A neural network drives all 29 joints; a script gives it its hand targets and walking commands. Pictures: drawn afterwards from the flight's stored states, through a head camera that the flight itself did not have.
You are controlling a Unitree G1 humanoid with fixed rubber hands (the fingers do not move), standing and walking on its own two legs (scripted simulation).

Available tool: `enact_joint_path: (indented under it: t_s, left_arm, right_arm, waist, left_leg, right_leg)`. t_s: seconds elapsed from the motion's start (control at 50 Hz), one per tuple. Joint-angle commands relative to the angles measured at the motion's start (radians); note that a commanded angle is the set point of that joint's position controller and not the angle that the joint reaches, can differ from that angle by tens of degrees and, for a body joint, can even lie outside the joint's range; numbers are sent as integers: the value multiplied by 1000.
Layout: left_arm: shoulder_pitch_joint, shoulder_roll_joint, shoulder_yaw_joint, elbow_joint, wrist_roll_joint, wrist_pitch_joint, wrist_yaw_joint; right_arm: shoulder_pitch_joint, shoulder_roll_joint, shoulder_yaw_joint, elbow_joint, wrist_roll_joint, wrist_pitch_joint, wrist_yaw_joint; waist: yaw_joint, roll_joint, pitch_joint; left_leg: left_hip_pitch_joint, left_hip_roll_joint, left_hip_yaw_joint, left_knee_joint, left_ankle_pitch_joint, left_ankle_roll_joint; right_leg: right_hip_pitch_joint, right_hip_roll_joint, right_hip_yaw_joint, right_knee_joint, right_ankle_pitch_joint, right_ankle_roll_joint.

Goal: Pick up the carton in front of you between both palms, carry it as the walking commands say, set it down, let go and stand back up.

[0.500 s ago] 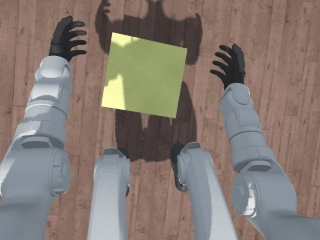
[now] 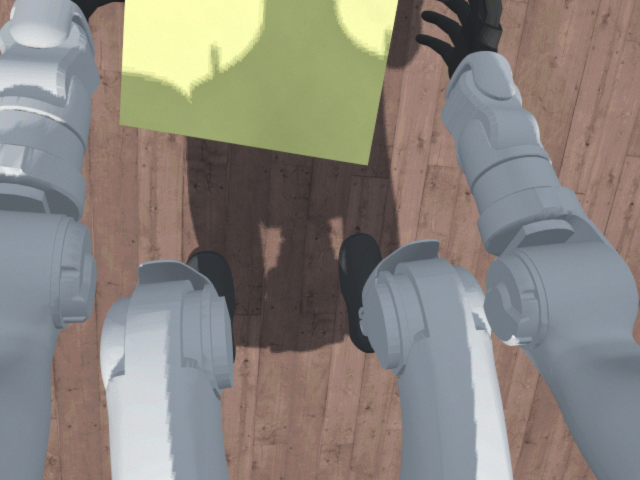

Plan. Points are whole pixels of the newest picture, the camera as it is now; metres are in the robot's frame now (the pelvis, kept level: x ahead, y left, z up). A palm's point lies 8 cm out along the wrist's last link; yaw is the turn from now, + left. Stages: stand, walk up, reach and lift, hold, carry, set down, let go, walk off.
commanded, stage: reach and lift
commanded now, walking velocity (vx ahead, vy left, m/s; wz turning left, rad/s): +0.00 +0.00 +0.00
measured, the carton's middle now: (261, 54) +0.51 +0.04 -0.26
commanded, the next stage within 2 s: none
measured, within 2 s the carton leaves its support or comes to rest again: leaves its support in 0.82 s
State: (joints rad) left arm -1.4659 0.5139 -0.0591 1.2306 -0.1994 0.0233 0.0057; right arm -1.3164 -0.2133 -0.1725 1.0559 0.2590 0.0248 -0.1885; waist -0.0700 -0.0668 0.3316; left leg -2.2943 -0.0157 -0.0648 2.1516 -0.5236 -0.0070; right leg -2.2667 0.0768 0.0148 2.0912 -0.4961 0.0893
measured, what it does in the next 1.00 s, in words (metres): stands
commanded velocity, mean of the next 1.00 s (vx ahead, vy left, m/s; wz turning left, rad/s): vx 0.00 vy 0.00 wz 0.00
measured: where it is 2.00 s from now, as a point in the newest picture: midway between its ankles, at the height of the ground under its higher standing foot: (292, 323)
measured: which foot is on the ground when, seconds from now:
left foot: down 0.00-1.00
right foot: down 0.00-1.00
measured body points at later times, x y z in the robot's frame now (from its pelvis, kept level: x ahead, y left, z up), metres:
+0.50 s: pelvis +0.00 +0.00 +0.00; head +0.36 +0.05 +0.26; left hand +0.55 +0.19 -0.19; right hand +0.52 -0.13 -0.18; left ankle +0.12 +0.12 -0.35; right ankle +0.14 -0.13 -0.35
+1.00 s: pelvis +0.01 +0.00 +0.00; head +0.32 +0.07 +0.32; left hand +0.53 +0.19 -0.13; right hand +0.51 -0.12 -0.11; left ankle +0.12 +0.12 -0.35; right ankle +0.14 -0.13 -0.35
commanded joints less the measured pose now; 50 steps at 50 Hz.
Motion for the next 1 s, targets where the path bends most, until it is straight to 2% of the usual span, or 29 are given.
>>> enact_joint_path:
  t_s: [0.0,0.1,0.28,0.38,0.44,0.46,0.52,0.54,0.58,0.64,0.7,0.76,0.86,0.92,0.98]
  left_arm:
    - [-285,114,-5,-129,-2,-33,14]
    - [-239,78,-11,-168,3,-32,23]
    - [-201,20,-9,-79,7,-27,20]
    - [-241,-33,-49,-70,-9,-34,20]
    - [-280,-107,-73,-61,-5,-41,24]
    - [-298,-188,-106,-62,-16,-40,18]
    - [-323,-265,-105,-41,-1,-38,7]
    - [-384,-452,-150,-66,-2,-33,-24]
    - [-475,-701,-161,-80,33,-17,-83]
    - [-453,-882,-109,-97,88,14,-138]
    - [-448,-981,-97,-161,83,27,-159]
    - [-459,-1069,-128,-246,55,29,-157]
    - [-471,-1173,-230,-495,4,46,-120]
    - [-434,-1234,-274,-637,3,89,-103]
    - [-367,-1314,-271,-667,35,148,-111]
  right_arm:
    - [-127,-1,24,-61,45,-32,9]
    - [-74,5,34,-80,64,-53,-1]
    - [-75,10,-7,-52,3,-57,-3]
    - [-122,61,19,-60,13,-61,-3]
    - [-160,144,40,-54,18,-65,0]
    - [-174,191,49,-52,14,-68,4]
    - [-161,242,-3,-2,-54,-67,6]
    - [-241,401,29,-26,-68,-65,37]
    - [-371,638,28,-26,-117,-43,104]
    - [-468,801,4,-71,-178,-3,167]
    - [-500,906,30,-130,-182,19,197]
    - [-511,1009,89,-201,-140,32,211]
    - [-515,1122,242,-390,-67,70,200]
    - [-512,1136,317,-523,-62,106,197]
    - [-504,1134,334,-587,-101,150,209]
  waist:
    - [50,214,-1218]
    - [52,231,-1261]
    - [23,180,-1102]
    - [29,169,-1102]
    - [45,163,-1103]
    - [30,168,-1103]
    - [-9,183,-1079]
    - [-11,192,-1086]
    - [4,197,-1091]
    - [31,168,-1081]
    - [48,130,-1152]
    - [69,139,-1279]
    - [92,180,-1620]
    - [89,213,-1772]
    - [68,224,-1706]
  left_leg:
    - [695,39,27,-178,252,5]
    - [780,32,19,-146,360,8]
    - [616,27,5,-187,220,11]
    - [590,23,4,-201,194,14]
    - [590,14,7,-208,188,18]
    - [589,8,9,-213,184,18]
    - [573,-6,9,-217,164,10]
    - [577,-16,9,-219,169,15]
    - [559,-34,10,-205,192,21]
    - [523,-58,27,-185,209,27]
    - [552,-73,46,-171,273,30]
    - [634,-81,78,-160,353,23]
    - [908,-96,119,-165,477,0]
    - [1031,-109,131,-195,468,-8]
    - [991,-121,131,-261,332,-9]
  right_leg:
    - [497,-15,-100,-97,237,3]
    - [460,4,-111,-75,293,2]
    - [413,-3,-103,-90,203,1]
    - [441,-1,-99,-101,198,2]
    - [461,12,-97,-106,198,1]
    - [471,19,-100,-110,198,-3]
    - [472,31,-99,-110,198,-7]
    - [463,42,-100,-108,205,-11]
    - [431,63,-101,-88,209,-22]
    - [412,87,-110,-66,198,-25]
    - [437,102,-124,-59,240,-23]
    - [482,110,-134,-48,306,-20]
    - [587,118,-150,-62,365,-15]
    - [630,127,-155,-100,329,-19]
    - [611,129,-157,-159,214,-30]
